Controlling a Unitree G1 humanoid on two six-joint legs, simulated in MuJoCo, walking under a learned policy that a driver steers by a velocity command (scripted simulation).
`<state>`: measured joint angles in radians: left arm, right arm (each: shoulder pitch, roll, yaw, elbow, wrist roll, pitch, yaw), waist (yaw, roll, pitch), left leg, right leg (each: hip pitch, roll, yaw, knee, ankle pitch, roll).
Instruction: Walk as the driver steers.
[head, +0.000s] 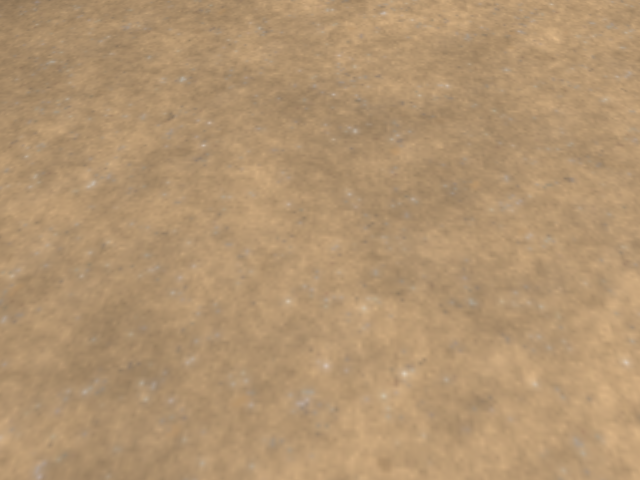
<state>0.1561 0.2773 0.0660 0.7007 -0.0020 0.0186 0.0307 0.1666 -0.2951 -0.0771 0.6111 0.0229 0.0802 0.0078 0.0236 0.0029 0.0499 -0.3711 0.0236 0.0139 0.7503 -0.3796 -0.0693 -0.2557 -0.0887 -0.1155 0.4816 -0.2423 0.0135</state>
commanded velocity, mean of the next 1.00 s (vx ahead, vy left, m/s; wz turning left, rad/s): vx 0.00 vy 0.00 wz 0.35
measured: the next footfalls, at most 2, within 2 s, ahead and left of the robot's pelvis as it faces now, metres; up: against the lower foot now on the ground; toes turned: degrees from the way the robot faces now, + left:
left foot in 0.06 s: +0.03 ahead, +0.13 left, +0.00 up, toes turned +4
right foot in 0.48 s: +0.09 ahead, -0.09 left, +0.00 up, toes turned +20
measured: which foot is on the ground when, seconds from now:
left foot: up 0.00-0.04, down 0.06-0.50, up 0.52-0.76, down 0.78-1.00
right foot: down 0.00-0.06, up 0.08-0.46, down 0.48-1.00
